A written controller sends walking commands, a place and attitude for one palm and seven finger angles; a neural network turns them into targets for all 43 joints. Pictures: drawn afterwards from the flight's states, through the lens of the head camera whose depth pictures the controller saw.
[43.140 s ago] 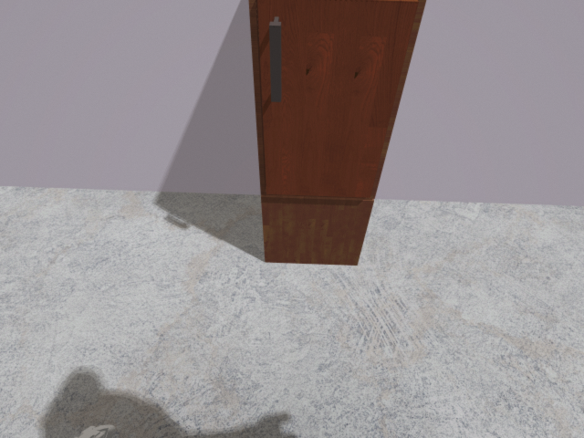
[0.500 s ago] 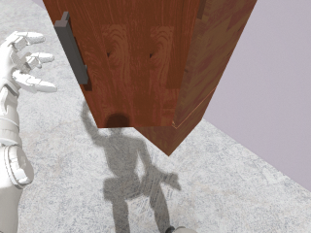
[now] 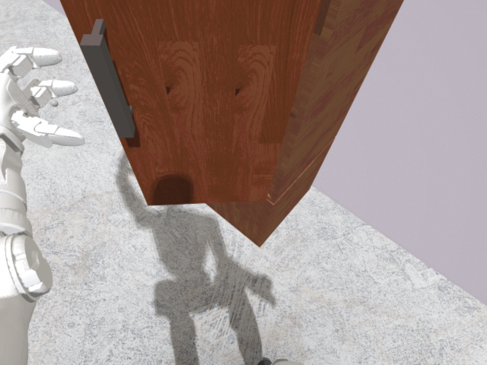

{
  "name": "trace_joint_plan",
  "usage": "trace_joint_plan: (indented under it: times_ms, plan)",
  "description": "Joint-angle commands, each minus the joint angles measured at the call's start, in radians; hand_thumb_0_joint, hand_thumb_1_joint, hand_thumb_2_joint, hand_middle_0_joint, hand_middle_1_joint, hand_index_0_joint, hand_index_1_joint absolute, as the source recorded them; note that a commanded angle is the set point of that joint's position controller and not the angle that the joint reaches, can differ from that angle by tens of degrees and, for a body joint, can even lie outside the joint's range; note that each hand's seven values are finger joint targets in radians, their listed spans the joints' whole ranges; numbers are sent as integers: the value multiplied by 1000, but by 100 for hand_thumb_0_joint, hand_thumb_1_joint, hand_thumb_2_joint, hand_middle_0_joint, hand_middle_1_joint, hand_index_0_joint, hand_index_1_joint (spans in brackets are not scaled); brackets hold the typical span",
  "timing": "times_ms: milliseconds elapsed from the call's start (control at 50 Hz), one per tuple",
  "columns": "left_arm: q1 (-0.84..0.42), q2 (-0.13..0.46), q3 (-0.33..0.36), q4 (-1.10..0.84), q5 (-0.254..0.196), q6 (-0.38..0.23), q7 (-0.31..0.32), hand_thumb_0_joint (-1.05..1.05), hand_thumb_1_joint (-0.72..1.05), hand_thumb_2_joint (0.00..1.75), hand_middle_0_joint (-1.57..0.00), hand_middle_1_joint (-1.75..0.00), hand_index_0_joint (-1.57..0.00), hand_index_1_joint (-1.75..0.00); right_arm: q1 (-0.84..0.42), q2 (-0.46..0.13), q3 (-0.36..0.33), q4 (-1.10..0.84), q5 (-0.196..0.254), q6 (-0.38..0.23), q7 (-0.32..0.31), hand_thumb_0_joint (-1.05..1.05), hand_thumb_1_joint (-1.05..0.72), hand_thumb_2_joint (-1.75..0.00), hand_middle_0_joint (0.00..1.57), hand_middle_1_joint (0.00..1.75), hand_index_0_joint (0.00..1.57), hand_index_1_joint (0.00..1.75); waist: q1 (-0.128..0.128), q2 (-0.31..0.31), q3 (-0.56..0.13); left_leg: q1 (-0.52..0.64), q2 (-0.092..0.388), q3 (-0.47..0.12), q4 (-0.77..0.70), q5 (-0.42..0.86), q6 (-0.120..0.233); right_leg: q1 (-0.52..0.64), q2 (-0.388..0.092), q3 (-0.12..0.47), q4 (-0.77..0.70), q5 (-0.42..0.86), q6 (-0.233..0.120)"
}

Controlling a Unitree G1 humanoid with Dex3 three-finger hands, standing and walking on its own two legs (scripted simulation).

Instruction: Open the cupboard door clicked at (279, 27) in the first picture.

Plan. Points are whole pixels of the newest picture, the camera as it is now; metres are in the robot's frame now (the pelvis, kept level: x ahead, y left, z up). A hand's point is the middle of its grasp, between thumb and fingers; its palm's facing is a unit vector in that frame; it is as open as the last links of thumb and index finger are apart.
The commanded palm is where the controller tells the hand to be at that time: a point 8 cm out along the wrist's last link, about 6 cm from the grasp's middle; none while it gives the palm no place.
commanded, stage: move the hooked fingers beside the handle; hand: left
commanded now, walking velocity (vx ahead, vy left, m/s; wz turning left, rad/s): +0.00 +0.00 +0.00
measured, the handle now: (114, 84) +0.53 +0.18 +0.14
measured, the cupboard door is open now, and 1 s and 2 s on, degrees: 45 45 45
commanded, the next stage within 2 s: slide the fingers in behind the handle in 0.78 s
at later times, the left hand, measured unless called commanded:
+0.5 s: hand (63, 105) +0.47 +0.24 +0.15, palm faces +0.01 -1.00 +0.01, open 14.0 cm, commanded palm +0.44 +0.29 +0.14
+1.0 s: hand (58, 107) +0.47 +0.24 +0.15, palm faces -0.02 -1.00 +0.00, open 14.0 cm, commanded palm +0.45 +0.28 +0.14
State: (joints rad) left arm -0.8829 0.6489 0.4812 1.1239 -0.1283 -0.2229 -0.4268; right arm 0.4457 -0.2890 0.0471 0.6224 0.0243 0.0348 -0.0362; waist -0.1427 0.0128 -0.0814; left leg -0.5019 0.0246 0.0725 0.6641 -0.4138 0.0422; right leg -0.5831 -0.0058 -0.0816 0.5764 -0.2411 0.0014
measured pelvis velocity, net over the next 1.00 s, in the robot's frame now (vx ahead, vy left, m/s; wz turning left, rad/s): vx -0.02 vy -0.01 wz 0.02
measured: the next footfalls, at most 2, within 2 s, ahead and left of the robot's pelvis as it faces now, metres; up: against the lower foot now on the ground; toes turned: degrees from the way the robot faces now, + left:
none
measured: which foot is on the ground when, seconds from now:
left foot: down 0.00-1.00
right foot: down 0.00-1.00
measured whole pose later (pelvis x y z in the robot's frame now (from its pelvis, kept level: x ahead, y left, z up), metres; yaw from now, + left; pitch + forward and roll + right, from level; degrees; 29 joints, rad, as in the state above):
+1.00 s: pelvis -0.02 -0.01 +0.00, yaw +1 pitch +14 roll -2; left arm -0.95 0.67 0.42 1.18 -0.16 -0.23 -0.46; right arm 0.45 -0.31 0.05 0.64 0.03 0.02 -0.06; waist -0.14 0.01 -0.07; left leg -0.55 0.02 0.05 0.70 -0.40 0.04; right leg -0.62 -0.01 -0.10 0.60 -0.23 -0.01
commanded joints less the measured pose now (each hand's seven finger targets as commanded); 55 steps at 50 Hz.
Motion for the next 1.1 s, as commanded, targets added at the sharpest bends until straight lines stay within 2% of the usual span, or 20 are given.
trace_joint_plan:
  times_ms: [0,20,80,100,180,260,320,340,420,460,540,660,720,800,820,860,880,980,1060,1080]
  plan:
    - [-374,275,13,-225,-36,-31,-15,0,-50,30,-30,-120,-30,-120,105,-185,-72,-75,1,-17,-8,0,-90,-90,20,30,20,30,38,145,-389,216,17,-108,-47,717,-46,237,31,39,17,414,-29]
    - [-377,267,7,-218,-40,-24,-18,0,-50,30,-30,-120,-30,-120,105,-186,-72,-73,1,-16,-9,0,-90,-90,20,30,20,30,30,105,-370,200,18,-108,-50,701,-42,242,32,36,15,417,-27]
    - [-386,221,-23,-279,-54,-24,-26,0,-50,30,-30,-120,-30,-120,93,-183,-74,-80,0,-19,-7,0,-90,-90,20,30,20,30,34,145,-393,244,19,-113,-43,753,-48,230,32,35,21,431,-30]
    - [-373,213,-18,-282,-60,-22,-23,0,-50,30,-30,-120,-30,-120,94,-182,-75,-82,-1,-20,-5,0,-90,-90,20,30,20,30,32,118,-398,247,20,-112,-40,755,-47,232,33,35,21,437,-28]
    - [-438,204,-34,-216,-58,-19,-13,0,-50,30,-30,-120,-30,-120,77,-180,-65,-72,4,-19,-12,0,-90,-90,20,30,20,30,9,70,-311,163,9,-107,-51,607,-34,222,29,35,21,391,-27]
    - [-516,261,-9,-299,-29,-58,15,0,-50,30,-30,-120,-30,-120,74,-176,-65,-72,-4,-30,-18,0,-90,-90,20,30,20,30,24,163,-430,233,5,-117,-36,652,-46,236,25,43,35,393,-32]
    - [-542,197,-56,-296,-36,-75,21,0,-50,30,-30,-120,-30,-120,60,-165,-60,-65,-3,-38,-18,0,-90,-90,20,30,20,30,8,160,-423,249,7,-118,-33,650,-50,227,28,41,28,387,-28]
    - [-524,213,-40,-254,-44,-72,20,0,-50,30,-30,-120,-30,-120,67,-171,-62,-61,-1,-36,-21,0,-90,-90,20,30,20,30,5,111,-406,220,9,-117,-32,631,-42,239,28,40,28,389,-29]
    - [-516,219,-49,-129,-19,-37,23,0,-50,30,-30,-120,-30,-120,66,-178,-54,-51,3,-39,-25,0,-90,-90,20,30,20,30,-3,86,-313,120,-2,-111,-58,479,-25,223,20,40,19,326,-27]
    - [-488,280,-6,-107,-8,-34,29,0,-50,30,-30,-120,-30,-120,72,-184,-51,-60,1,-37,-26,0,-90,-90,20,30,20,30,15,78,-338,91,-7,-107,-57,472,-23,257,16,45,29,341,-30]
    - [-477,309,6,-113,-8,-59,24,0,-50,30,-30,-120,-30,-120,76,-186,-50,-83,1,-34,-26,0,-90,-90,20,30,20,30,18,29,-355,39,-11,-93,-55,424,-10,312,15,60,35,366,-29]
    - [-510,396,61,-162,-20,-96,-8,0,-50,30,-30,-120,-30,-120,83,-193,-53,-82,4,-29,-32,0,-90,-90,20,30,20,30,27,92,-423,52,-12,-87,-54,401,-9,338,16,77,36,361,-28]
    - [-509,393,38,-103,-14,-70,-24,0,-50,30,-30,-120,-30,-120,85,-198,-50,-69,10,-27,-36,0,-90,-90,20,30,20,30,9,79,-338,7,-13,-85,-64,326,-3,300,13,76,16,304,-23]
    - [-522,338,-19,-106,-6,-53,-37,0,-50,30,-30,-120,-30,-120,101,-197,-51,-62,7,-32,-39,0,-90,-90,20,30,20,30,-8,146,-333,56,-10,-94,-62,346,-9,229,17,65,9,268,-27]
    - [-533,336,-21,-119,-12,-57,-39,0,-50,30,-30,-120,-30,-120,109,-200,-54,-58,5,-33,-39,0,-90,-90,20,30,20,30,-14,114,-344,65,-6,-101,-60,349,-10,225,20,60,8,262,-25]
    - [-535,335,-1,-178,-35,-78,-45,0,-50,30,-30,-120,-30,-120,114,-200,-61,-64,2,-36,-40,0,-90,-90,20,30,20,30,-2,130,-428,131,-2,-109,-50,436,-17,242,25,58,20,307,-28]
    - [-544,285,-33,-191,-46,-80,-49,0,-50,30,-30,-120,-30,-120,111,-195,-60,-63,1,-38,-38,0,-90,-90,20,30,20,30,-8,143,-443,155,0,-109,-47,454,-21,231,27,55,19,312,-28]
    - [-513,212,-62,-137,-47,-49,-22,0,-50,30,-30,-120,-30,-120,113,-192,-63,-42,-2,-41,-30,0,-90,-90,20,30,20,30,-12,129,-343,153,8,-124,-52,466,-31,151,29,32,13,260,-30]
    - [-504,213,-51,-200,-24,-42,36,0,-50,30,-30,-120,-30,-120,105,-181,-63,-59,-5,-41,-17,0,-90,-90,20,30,20,30,7,170,-373,171,7,-121,-46,542,-38,171,27,35,24,301,-32]
    - [-507,223,-39,-200,-18,-45,52,0,-50,30,-30,-120,-30,-120,110,-180,-64,-57,-8,-40,-14,0,-90,-90,20,30,20,30,9,143,-370,168,10,-126,-42,558,-41,174,28,32,28,308,-31]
